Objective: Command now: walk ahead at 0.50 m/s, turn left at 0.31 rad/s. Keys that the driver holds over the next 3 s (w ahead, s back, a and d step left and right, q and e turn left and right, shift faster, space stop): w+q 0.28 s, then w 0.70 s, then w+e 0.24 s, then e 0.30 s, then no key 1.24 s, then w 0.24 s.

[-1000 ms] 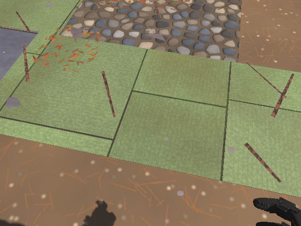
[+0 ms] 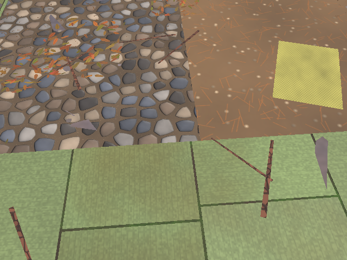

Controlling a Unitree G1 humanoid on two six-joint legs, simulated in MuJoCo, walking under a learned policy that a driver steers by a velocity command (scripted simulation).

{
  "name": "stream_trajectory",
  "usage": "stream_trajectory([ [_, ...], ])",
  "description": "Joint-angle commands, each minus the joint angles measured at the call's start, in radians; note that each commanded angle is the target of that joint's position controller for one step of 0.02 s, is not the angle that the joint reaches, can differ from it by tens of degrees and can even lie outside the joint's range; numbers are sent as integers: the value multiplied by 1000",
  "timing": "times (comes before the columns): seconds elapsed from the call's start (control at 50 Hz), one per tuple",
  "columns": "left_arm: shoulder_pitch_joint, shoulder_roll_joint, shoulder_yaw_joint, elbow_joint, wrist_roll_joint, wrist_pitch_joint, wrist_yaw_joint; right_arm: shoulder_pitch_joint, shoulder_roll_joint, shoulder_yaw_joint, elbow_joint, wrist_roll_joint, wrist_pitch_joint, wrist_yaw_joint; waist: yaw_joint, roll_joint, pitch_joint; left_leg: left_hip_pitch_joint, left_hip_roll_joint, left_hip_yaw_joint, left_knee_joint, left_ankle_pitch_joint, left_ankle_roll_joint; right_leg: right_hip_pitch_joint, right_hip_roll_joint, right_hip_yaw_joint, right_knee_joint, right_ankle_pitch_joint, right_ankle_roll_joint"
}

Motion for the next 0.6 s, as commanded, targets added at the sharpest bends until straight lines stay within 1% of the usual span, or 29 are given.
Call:
stream_trajectory([
  [0.02,-5,181,49,-36,0,7,17,-25,-123,-39,-86,-5,-15,10,-41,-126,-29,61,-56,47,-1,-129,55,57,-308,30,153,970,-87],
  [0.04,-27,181,47,-44,0,16,22,99,-158,-60,-55,-9,-12,5,-111,-113,-102,235,-100,78,-34,-106,83,24,-271,-13,322,1091,-62],
  [0.06,-27,165,37,-60,7,16,31,248,-214,-83,-29,-9,-8,-5,-177,-65,-195,509,-31,-46,-32,-42,132,-153,-236,-41,566,941,-24],
  [0.08,91,65,2,-95,26,-9,17,332,-318,-108,-27,-9,-9,-10,-130,168,-332,910,226,-538,-59,-143,324,-583,-58,-48,976,317,58],
  [0.1,57,76,-5,-84,21,-39,2,363,-240,-87,-16,5,-6,-11,-160,179,-401,1021,281,-815,-220,-281,361,-770,7,97,1098,-188,61],
  [0.12,-37,136,9,-116,-19,-63,-14,315,-197,-73,-28,0,-2,-18,-174,114,-264,928,255,-693,-246,-355,304,-861,-61,141,1130,-130,42],
  [0.14,-109,136,5,-137,-24,-75,-17,248,-181,-69,-47,-5,2,-22,-156,17,-159,775,220,-581,-263,-318,272,-857,-105,120,1068,-51,32],
  [0.16,-137,133,8,-144,-3,-79,-12,195,-164,-62,-60,-8,7,-24,-120,-43,-80,628,188,-503,-285,-228,257,-823,-136,106,975,-6,38],
  [0.18,-131,136,16,-147,13,-73,-7,163,-146,-53,-73,-16,6,-27,-85,-33,-50,529,156,-448,-308,-133,248,-756,-161,105,909,27,46],
  [0.2,-111,129,18,-148,19,-63,-5,144,-141,-52,-84,-18,9,-29,-61,-3,-42,471,132,-420,-326,-77,249,-714,-166,101,871,40,59],
  [0.22,-90,116,16,-145,21,-54,-2,136,-144,-53,-88,-15,9,-33,-48,12,-40,431,119,-389,-337,-27,254,-694,-169,90,833,46,75],
  [0.24,-87,105,14,-144,23,-46,1,139,-153,-56,-87,-13,8,-38,-43,18,-36,392,108,-355,-342,20,256,-684,-167,76,793,65,92],
  [0.26,-107,95,10,-152,24,-40,5,148,-166,-60,-84,-12,7,-44,-46,17,-27,362,96,-325,-346,52,254,-682,-162,66,737,104,109],
  [0.28,-143,84,6,-162,24,-38,8,159,-180,-65,-78,-9,8,-50,-56,17,-17,341,81,-300,-347,63,244,-680,-154,60,666,167,121],
  [0.3,-175,70,0,-167,23,-38,7,169,-182,-66,-71,-5,10,-55,-68,21,-16,329,62,-265,-345,56,225,-661,-149,56,583,248,128],
  [0.34,-242,47,-9,-174,19,-44,1,201,-174,-63,-53,-1,14,-61,-105,35,-18,315,34,-223,-334,14,189,-598,-127,45,432,401,131],
  [0.36,-275,43,-12,-179,14,-48,-4,227,-171,-61,-41,0,16,-62,-125,40,-19,319,38,-226,-332,-17,181,-570,-115,41,385,463,129],
  [0.4,-324,55,-9,-191,4,-55,-14,265,-173,-59,-20,2,19,-61,-148,45,-7,367,66,-257,-315,-60,177,-566,-108,48,327,493,117],
  [0.44,-357,73,-3,-205,1,-62,-22,290,-173,-59,-6,2,23,-60,-156,45,4,453,102,-301,-269,-60,171,-595,-107,58,275,438,92],
  [0.46,-357,84,2,-209,1,-66,-25,294,-175,-60,-2,0,26,-61,-151,48,6,493,121,-325,-246,-45,165,-598,-105,61,257,399,77],
  [0.48,-347,92,5,-209,1,-69,-27,292,-180,-62,1,-2,30,-62,-141,58,8,524,136,-343,-226,-13,158,-589,-103,57,245,354,61],
  [0.5,-317,100,10,-204,0,-72,-27,284,-183,-64,2,-3,34,-62,-120,70,5,543,142,-350,-196,47,149,-554,-97,46,228,314,43],
  [0.52,-242,115,20,-184,4,-75,-24,267,-177,-62,-1,-3,37,-62,-76,70,-25,545,115,-331,-126,171,132,-450,-78,23,188,311,16],
  [0.54,-118,151,37,-158,13,-78,-18,255,-148,-50,-11,-9,36,-60,-17,48,-126,497,62,-286,34,235,104,-248,-129,62,210,347,-31],
  [0.56,43,220,54,-141,21,-77,-15,285,-104,-32,-33,-28,29,-62,28,-84,-278,303,-30,-207,326,18,58,55,-301,274,251,382,-121],
  [0.58,120,254,69,-93,8,-62,-25,408,-53,-15,-29,-3,15,-60,-6,-381,-355,-27,-149,-130,615,-561,-6,292,-466,688,134,144,-256],
  [0.6,117,164,45,-96,-16,-58,-28,348,-140,-30,-21,8,9,-57,26,-251,-265,-149,-91,-193,711,-583,-4,250,-454,738,75,-76,-226],
])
